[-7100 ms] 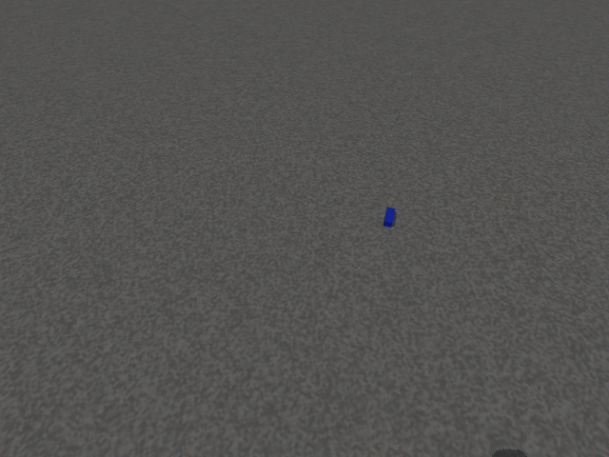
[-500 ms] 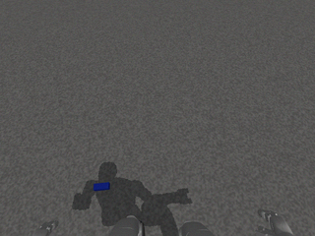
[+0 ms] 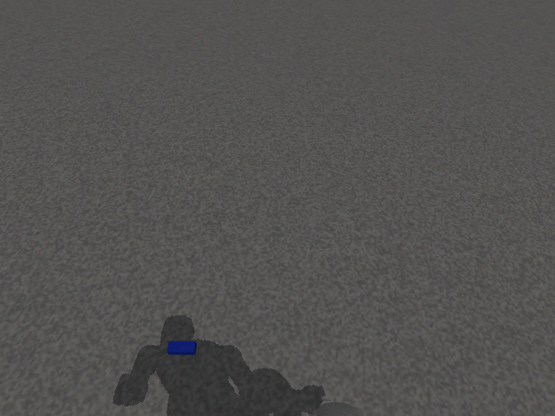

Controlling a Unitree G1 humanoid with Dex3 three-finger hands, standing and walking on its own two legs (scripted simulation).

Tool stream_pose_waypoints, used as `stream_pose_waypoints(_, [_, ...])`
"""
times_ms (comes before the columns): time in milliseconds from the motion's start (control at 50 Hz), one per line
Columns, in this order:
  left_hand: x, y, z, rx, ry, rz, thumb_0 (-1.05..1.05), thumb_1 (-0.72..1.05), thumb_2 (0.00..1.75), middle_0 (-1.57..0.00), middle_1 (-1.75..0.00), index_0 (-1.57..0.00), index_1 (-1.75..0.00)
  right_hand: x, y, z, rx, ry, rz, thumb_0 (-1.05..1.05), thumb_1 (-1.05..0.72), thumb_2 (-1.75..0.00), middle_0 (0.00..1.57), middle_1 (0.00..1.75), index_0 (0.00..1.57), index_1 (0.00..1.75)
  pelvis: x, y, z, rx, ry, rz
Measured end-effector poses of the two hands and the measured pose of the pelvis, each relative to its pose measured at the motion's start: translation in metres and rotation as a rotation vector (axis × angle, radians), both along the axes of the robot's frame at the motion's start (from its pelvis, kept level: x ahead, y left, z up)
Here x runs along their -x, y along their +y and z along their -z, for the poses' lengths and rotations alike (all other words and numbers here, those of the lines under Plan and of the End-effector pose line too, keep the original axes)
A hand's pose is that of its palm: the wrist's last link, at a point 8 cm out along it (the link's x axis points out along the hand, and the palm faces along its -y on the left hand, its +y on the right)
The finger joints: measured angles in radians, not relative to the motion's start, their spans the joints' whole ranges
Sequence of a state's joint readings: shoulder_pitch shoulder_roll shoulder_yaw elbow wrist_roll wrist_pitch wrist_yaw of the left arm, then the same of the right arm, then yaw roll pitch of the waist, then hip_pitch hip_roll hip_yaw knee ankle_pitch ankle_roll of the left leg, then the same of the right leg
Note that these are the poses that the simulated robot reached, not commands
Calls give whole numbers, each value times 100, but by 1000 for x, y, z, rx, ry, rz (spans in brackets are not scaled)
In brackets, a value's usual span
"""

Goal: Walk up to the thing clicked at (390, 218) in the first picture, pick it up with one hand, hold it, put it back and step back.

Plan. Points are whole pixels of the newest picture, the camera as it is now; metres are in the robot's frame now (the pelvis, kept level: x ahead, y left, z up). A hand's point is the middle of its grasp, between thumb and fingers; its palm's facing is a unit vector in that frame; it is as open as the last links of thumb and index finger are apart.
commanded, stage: walk up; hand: left
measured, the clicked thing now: (182, 347) +0.45 +0.32 -0.75
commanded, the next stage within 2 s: none
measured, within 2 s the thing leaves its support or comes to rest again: neither
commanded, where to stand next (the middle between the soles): +0.09 +0.00 m, yaw +1 degrees
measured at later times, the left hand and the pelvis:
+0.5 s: hand out of the picture +0.11 +0.27 -0.15, palm faces +0.05 -0.92 -0.39, open 7.4 cm; pelvis -0.02 +0.00 -0.01, yaw +2 degrees
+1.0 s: hand out of the picture +0.00 +0.28 -0.16, palm faces +0.01 -0.93 -0.36, open 7.4 cm; pelvis -0.01 +0.01 -0.01, yaw +0 degrees
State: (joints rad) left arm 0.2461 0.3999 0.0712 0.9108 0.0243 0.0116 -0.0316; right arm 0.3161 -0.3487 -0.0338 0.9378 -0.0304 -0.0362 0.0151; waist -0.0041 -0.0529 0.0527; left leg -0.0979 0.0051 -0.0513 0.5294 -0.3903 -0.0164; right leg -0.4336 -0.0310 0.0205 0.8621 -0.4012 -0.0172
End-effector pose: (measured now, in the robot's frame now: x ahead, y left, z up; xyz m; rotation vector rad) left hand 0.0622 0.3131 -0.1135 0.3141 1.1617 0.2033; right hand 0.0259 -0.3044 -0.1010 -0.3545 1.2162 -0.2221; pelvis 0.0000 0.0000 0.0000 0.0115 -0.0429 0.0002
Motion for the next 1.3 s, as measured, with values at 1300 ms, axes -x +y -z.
stream_pose_waypoints(1300, [37,9,11,-32,84,23,1,90,90,-20,-30,-20,-30,-44,0,4,-1,-168,-8,0,-90,-90,21,30,20,30,37,4,13,14,-7,78])
